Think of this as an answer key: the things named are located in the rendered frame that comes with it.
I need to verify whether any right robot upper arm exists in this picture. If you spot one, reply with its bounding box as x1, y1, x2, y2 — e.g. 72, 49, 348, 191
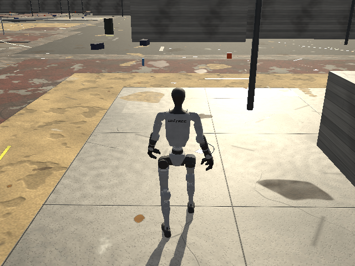
190, 112, 205, 144

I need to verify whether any robot left hand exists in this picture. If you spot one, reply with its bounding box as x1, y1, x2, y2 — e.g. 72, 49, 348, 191
148, 149, 161, 159

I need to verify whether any robot left shin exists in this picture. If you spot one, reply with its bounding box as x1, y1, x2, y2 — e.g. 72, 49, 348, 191
160, 191, 170, 230

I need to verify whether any robot left forearm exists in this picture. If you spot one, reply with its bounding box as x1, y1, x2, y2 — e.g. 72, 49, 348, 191
148, 133, 157, 151

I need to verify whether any robot left thigh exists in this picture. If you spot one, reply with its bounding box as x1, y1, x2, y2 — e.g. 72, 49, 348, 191
158, 155, 171, 201

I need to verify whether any robot right forearm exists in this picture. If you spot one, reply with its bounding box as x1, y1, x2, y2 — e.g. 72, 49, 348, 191
200, 135, 212, 159

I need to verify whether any robot right hand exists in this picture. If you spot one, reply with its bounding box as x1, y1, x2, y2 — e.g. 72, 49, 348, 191
201, 157, 214, 171

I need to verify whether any left robot upper arm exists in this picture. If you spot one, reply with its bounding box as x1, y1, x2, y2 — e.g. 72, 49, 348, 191
151, 111, 167, 141

